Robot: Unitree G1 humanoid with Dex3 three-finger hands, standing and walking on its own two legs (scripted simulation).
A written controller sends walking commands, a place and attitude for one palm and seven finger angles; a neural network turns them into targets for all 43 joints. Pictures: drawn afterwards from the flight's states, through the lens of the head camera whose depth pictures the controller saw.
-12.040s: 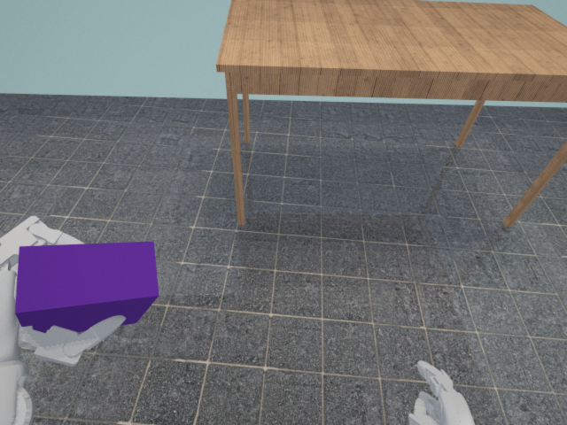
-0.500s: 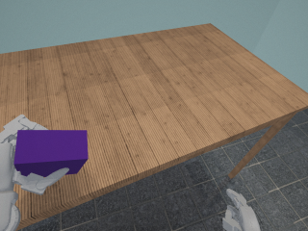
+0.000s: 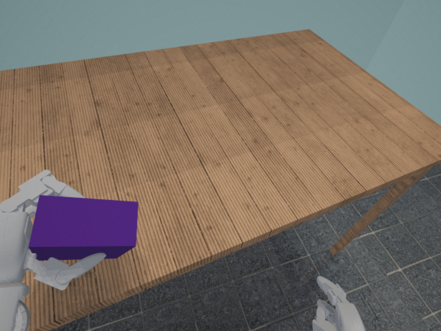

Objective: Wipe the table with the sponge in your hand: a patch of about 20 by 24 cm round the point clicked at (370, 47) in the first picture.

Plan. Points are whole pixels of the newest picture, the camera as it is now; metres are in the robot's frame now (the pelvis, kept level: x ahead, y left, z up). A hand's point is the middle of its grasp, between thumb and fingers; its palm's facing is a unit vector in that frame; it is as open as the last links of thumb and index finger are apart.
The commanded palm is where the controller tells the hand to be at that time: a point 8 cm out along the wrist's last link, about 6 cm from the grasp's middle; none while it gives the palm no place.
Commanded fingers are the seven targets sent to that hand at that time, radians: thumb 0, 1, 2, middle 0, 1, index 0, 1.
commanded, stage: come to a stop and stand still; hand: left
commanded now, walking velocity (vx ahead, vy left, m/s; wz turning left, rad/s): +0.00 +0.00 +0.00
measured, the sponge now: (98, 232) +0.22 +0.20 +0.11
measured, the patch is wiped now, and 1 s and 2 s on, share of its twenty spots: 0.00 0.00 0.00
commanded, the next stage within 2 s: look again from close up in 0.36 s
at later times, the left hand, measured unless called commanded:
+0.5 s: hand (47, 224) +0.21 +0.25 +0.15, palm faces +0.38 -0.85 -0.37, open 9.9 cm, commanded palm +0.15 +0.27 +0.18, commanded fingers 0.00 0.10 1.30 -1.20 -1.60 -1.20 -1.60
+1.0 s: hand (69, 226) +0.21 +0.22 +0.16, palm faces +0.37 -0.85 -0.36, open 9.9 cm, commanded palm +0.15 +0.25 +0.18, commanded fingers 0.00 0.10 1.30 -1.20 -1.60 -1.20 -1.60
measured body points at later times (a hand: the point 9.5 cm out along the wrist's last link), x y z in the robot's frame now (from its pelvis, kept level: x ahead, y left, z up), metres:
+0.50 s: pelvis -0.01 -0.01 +0.00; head +0.02 +0.02 +0.45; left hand +0.18 +0.29 +0.17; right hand +0.18 -0.22 -0.07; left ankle +0.01 +0.05 -0.74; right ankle +0.01 -0.14 -0.74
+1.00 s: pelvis -0.01 -0.03 +0.01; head +0.01 -0.01 +0.45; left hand +0.18 +0.26 +0.18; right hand +0.17 -0.25 -0.07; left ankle +0.01 +0.05 -0.74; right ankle +0.01 -0.14 -0.74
